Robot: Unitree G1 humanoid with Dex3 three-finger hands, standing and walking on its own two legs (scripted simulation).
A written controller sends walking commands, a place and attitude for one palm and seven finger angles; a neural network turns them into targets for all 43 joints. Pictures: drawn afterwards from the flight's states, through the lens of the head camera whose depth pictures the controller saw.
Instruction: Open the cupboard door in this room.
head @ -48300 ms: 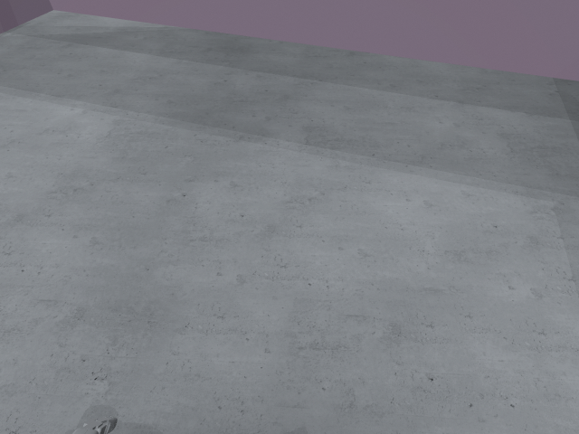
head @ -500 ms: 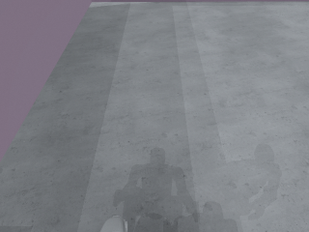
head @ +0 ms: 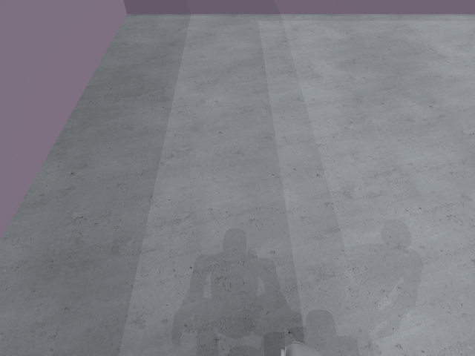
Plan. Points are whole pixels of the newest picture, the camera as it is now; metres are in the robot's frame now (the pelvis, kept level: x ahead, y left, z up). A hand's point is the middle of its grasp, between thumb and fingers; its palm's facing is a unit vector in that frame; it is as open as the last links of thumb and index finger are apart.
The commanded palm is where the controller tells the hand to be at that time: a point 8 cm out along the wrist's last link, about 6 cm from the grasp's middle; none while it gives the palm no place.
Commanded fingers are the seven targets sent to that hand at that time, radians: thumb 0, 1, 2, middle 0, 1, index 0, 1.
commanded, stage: turn to face it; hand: left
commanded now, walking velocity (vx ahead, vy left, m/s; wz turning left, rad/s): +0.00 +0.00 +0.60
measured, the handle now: out of the picture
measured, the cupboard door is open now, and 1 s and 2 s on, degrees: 45 45 45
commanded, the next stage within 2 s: none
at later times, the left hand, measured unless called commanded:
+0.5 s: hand (159, 333) +0.18 +0.19 -0.20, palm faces +0.28 -0.94 -0.18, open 7.3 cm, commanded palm none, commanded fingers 0.00 0.90 0.90 -0.20 -0.30 -0.20 -0.30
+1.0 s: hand (183, 353) +0.15 +0.12 -0.15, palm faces +0.55 -0.78 -0.30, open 7.4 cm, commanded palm none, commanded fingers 0.00 0.90 0.90 -0.20 -0.30 -0.20 -0.30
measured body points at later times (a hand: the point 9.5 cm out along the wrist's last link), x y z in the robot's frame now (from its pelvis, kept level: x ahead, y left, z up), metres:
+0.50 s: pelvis +0.15 -0.02 -0.02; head +0.17 +0.01 +0.43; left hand +0.17 +0.24 -0.18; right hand +0.28 -0.25 -0.15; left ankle +0.17 +0.09 -0.74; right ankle +0.14 -0.15 -0.71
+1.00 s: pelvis +0.20 -0.08 +0.00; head +0.26 -0.08 +0.45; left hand +0.12 +0.16 -0.12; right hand +0.42 -0.25 -0.16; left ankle +0.11 +0.03 -0.65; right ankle +0.24 -0.17 -0.74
